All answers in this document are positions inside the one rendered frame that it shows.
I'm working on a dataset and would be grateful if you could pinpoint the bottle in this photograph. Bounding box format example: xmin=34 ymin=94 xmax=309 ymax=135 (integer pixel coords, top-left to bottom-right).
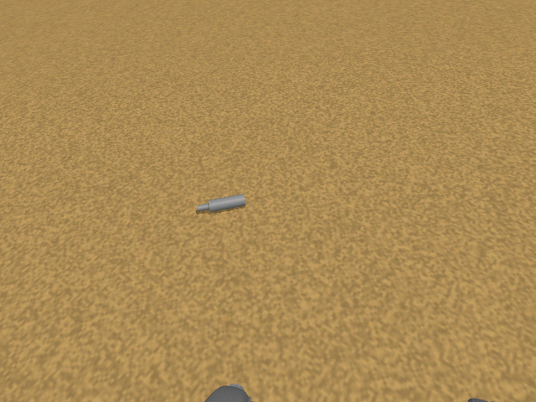
xmin=198 ymin=194 xmax=245 ymax=212

